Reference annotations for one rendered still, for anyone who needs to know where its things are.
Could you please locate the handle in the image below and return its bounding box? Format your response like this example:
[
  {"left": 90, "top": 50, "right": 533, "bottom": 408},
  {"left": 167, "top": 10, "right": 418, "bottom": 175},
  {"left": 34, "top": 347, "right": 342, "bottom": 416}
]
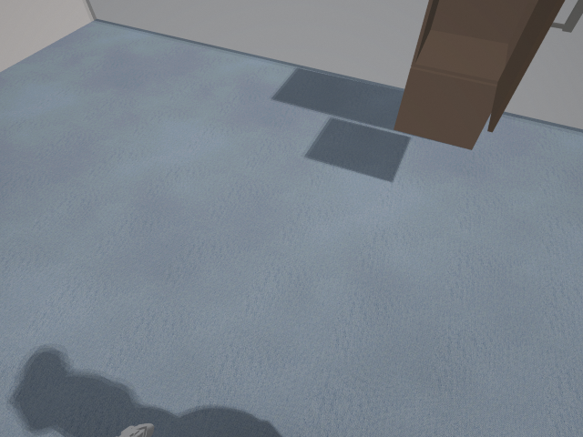
[{"left": 551, "top": 0, "right": 583, "bottom": 33}]

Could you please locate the cupboard door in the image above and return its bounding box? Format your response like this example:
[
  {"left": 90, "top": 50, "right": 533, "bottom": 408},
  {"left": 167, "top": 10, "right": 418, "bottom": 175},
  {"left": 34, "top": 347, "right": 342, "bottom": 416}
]
[{"left": 487, "top": 0, "right": 565, "bottom": 132}]

